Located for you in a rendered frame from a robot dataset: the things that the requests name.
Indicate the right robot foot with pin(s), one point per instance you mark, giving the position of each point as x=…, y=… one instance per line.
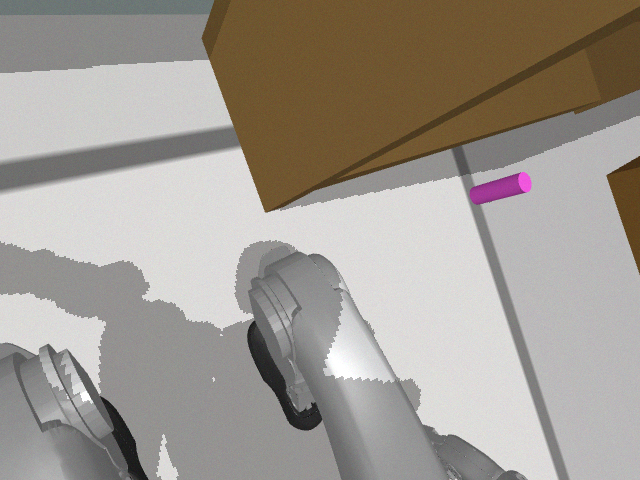
x=305, y=420

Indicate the bookshelf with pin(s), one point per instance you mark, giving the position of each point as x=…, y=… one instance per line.
x=324, y=91

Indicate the left robot foot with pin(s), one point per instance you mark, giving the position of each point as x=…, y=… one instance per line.
x=125, y=442

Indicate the right robot hand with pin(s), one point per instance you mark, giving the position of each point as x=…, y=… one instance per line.
x=461, y=460

